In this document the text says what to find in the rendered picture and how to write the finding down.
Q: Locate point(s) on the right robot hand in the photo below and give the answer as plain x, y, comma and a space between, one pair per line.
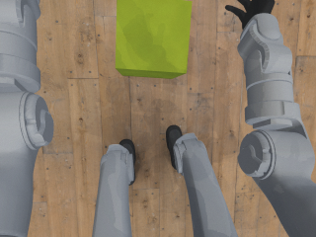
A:
252, 8

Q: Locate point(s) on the robot left forearm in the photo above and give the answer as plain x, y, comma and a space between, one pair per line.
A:
19, 46

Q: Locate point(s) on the robot right shin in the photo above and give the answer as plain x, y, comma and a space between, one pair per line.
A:
190, 136

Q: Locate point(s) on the robot right upper arm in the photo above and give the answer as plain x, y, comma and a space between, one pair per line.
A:
281, 164

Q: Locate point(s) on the robot right forearm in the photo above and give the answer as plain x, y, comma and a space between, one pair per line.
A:
268, 74

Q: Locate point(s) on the robot left upper arm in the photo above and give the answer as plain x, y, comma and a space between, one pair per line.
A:
25, 126

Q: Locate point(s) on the carton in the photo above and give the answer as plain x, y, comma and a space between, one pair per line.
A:
152, 38

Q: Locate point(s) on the left robot foot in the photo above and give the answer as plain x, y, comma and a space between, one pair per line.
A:
128, 144

